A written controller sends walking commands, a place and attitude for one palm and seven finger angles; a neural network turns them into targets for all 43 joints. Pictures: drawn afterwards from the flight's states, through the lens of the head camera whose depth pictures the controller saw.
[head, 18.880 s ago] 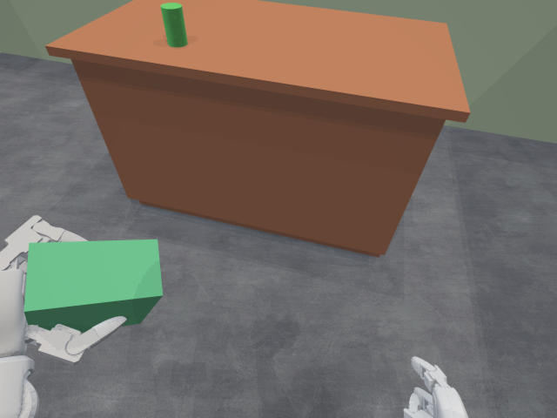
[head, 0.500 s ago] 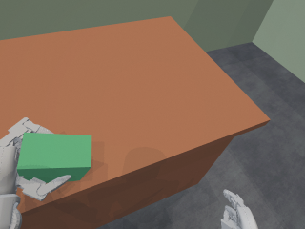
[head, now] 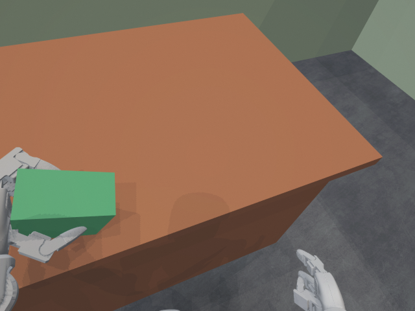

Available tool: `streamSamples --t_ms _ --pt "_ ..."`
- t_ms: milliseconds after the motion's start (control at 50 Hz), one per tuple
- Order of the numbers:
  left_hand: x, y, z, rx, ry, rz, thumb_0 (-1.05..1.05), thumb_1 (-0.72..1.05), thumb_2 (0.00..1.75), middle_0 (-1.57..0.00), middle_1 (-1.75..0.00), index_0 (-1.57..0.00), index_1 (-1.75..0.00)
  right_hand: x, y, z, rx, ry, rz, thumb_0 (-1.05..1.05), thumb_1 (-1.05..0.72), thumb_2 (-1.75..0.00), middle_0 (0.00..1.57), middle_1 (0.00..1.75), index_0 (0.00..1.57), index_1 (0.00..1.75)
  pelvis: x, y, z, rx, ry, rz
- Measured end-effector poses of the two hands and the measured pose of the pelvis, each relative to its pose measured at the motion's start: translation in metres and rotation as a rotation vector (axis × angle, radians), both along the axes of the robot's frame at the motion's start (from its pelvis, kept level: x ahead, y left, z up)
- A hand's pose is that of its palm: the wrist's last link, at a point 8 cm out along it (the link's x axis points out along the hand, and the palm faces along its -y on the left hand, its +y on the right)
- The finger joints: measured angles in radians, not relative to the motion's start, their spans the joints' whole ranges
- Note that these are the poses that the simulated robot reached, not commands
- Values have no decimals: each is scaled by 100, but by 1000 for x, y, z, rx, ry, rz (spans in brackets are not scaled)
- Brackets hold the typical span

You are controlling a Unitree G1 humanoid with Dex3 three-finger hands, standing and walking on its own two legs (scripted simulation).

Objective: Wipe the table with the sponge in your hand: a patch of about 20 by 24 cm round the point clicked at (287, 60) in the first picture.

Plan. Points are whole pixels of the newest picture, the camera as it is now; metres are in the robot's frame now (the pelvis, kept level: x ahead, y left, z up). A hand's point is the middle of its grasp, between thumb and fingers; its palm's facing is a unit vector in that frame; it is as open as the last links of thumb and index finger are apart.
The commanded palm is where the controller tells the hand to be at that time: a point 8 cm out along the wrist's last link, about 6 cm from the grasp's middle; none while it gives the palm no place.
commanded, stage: look again from close up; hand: left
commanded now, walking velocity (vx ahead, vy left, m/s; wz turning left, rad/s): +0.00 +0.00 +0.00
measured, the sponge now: (77, 206) +0.23 +0.23 +0.11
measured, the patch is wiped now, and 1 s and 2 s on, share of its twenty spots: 0.00 0.00 0.00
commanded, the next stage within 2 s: shuffle to correct the standing spot in 0.32 s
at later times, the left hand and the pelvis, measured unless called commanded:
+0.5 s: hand (55, 215) +0.21 +0.23 +0.15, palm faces +0.38 -0.85 -0.37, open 10.6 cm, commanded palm +0.15 +0.27 +0.18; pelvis -0.01 -0.02 +0.00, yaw +0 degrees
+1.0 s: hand (106, 204) +0.23 +0.17 +0.15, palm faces +0.31 -0.86 -0.40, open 10.6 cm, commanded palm +0.17 +0.21 +0.18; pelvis +0.01 -0.07 +0.00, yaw -1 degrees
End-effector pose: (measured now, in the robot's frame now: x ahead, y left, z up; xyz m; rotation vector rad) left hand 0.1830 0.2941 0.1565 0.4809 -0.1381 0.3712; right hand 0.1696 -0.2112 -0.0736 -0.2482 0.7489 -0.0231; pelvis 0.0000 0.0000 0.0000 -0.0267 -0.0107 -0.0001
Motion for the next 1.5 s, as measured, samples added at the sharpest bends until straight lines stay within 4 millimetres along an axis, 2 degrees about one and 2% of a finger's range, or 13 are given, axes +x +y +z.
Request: streamSamples --t_ms 180,360,460,640,740,900,1180,1360,1500 --pt "-9 -16 20 13 -79 -43 -1 -54 102 -68 -136 -69 -135 -6 -18 6 -11 -38 -37 1 -91 -89 20 30 21 30 -5 -6 1 -4 -12 2" --pt "-16 -17 7 -24 -32 -9 -1 -54 102 -68 -136 -69 -135 -11 -29 10 -15 -66 -64 1 -91 -89 20 30 20 30 -8 -12 2 -1 -16 0" --pt "-18 -23 7 -42 -39 -12 -1 -54 102 -68 -136 -69 -135 -13 -31 9 -18 -59 -55 1 -91 -89 20 30 20 30 -9 -14 3 -1 -20 5" --pt "-11 -30 13 -36 -62 -21 -1 -54 102 -68 -136 -69 -135 -10 -28 9 6 -52 -46 1 -91 -89 20 30 20 30 -8 -23 4 9 -15 -5" --pt "-3 -43 14 -40 -59 -35 -1 -54 102 -68 -136 -69 -135 -5 -32 8 26 -50 -44 1 -91 -89 20 30 21 30 -6 -33 4 12 -9 -9" --pt "6 -71 16 -30 -33 -85 -1 -54 102 -68 -136 -69 -135 1 -56 6 31 -44 -63 1 -91 -89 20 30 21 30 1 -53 3 10 0 -9" --pt "8 -104 12 -36 -1 -74 -1 -54 102 -68 -136 -69 -135 4 -112 -2 -1 -27 -112 1 -91 -89 20 30 20 30 9 -87 -2 11 1 -3" --pt "4 -119 17 -17 -12 -91 -1 -54 102 -68 -136 -69 -135 1 -123 -6 13 -19 -118 1 -91 -89 20 30 20 30 7 -100 -5 16 -9 3" --pt "-8 -117 13 -21 7 -57 -1 -54 102 -68 -136 -69 -135 -3 -120 -9 29 -14 -109 1 -91 -89 20 30 20 30 2 -100 -4 12 -15 12"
